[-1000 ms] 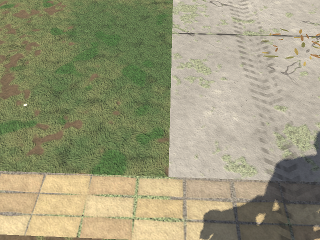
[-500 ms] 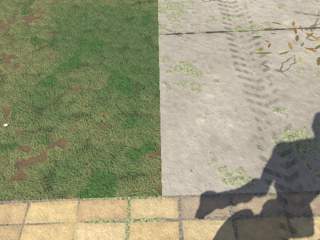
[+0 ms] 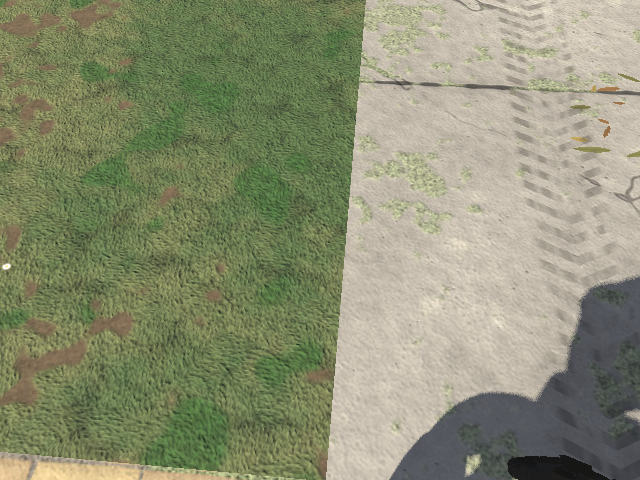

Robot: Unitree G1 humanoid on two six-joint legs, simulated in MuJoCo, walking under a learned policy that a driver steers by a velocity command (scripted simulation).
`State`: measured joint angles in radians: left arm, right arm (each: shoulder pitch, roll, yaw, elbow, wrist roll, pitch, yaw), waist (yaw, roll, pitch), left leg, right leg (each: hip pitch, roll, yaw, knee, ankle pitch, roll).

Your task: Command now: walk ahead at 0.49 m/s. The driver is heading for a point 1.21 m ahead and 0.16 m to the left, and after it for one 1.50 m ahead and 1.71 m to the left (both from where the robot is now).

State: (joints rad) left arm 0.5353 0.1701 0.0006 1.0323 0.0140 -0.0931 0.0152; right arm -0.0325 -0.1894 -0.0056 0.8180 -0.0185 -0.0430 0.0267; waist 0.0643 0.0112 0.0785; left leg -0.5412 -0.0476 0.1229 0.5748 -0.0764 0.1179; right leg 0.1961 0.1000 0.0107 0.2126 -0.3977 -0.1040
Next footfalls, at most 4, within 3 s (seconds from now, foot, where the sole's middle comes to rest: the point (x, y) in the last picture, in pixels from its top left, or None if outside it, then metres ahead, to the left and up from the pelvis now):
0.04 left None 0.19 0.06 -0.76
0.60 right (413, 451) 0.50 -0.11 -0.76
1.16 left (331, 319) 0.79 0.07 -0.76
1.72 right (406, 221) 1.09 -0.11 -0.76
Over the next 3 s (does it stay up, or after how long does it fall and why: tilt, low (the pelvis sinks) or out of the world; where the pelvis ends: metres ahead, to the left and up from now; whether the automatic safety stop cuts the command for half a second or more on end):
stays up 1.25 -0.01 0.02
